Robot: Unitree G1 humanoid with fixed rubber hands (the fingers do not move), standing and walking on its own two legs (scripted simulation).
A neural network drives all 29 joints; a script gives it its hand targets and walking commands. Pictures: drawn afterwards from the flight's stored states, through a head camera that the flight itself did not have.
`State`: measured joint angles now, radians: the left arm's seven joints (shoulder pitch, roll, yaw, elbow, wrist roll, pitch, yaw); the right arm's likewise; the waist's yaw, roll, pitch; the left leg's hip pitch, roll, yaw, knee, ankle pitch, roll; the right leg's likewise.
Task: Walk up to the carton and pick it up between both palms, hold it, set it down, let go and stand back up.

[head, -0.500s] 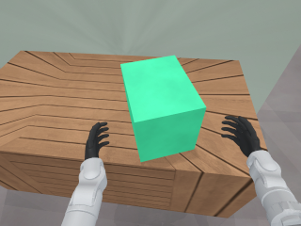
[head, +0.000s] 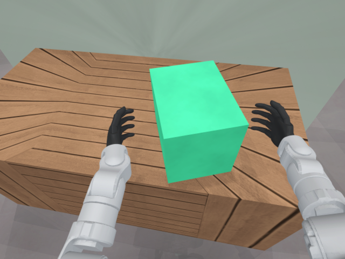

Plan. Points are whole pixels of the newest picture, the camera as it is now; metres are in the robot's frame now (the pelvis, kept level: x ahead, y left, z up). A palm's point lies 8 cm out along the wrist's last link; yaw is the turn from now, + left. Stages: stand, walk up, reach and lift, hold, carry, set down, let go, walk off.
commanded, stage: reach and lift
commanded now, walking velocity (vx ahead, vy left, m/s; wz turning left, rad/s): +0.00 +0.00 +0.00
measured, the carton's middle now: (190, 121) +0.54 +0.05 -0.05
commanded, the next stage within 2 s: none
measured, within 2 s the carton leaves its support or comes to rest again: neither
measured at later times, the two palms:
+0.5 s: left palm (117, 115) +0.37 +0.21 +0.13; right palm (267, 105) +0.48 -0.13 +0.11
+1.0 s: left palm (116, 114) +0.40 +0.22 +0.10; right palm (260, 98) +0.52 -0.12 +0.10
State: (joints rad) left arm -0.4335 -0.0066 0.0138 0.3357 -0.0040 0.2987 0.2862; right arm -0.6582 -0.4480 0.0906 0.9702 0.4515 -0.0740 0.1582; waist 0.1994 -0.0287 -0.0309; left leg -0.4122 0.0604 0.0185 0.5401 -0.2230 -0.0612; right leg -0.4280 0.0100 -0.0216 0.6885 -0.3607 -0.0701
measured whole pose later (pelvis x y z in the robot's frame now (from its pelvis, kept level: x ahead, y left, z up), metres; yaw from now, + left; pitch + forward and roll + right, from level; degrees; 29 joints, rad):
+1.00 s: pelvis +0.02 +0.01 +0.00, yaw +0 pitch +12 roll +1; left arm -0.75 0.00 0.05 0.64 -0.01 0.27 0.30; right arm -1.05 -0.45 0.09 1.36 0.41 -0.03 0.11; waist 0.26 -0.02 -0.07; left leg -0.50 0.07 0.02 0.52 -0.23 -0.07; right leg -0.48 0.02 -0.02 0.61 -0.33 -0.06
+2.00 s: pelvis +0.04 +0.02 -0.01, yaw +0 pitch +31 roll +1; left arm -0.70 -0.10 0.18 0.92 0.00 -0.27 0.21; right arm -1.07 -0.35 0.10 1.53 0.16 -0.51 0.08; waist 0.21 -0.02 -0.21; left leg -0.86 0.08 0.02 0.54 -0.21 -0.07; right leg -0.84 0.02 -0.02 0.61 -0.30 -0.04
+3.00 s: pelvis +0.03 +0.02 -0.01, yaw +0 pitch +30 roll +1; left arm -0.67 -0.16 0.42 0.92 0.14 -0.39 0.21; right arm -1.07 -0.23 -0.28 1.53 -0.22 -0.54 0.00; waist 0.18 -0.01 -0.19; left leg -0.86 0.09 0.02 0.54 -0.20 -0.07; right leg -0.84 0.03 -0.03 0.61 -0.29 -0.05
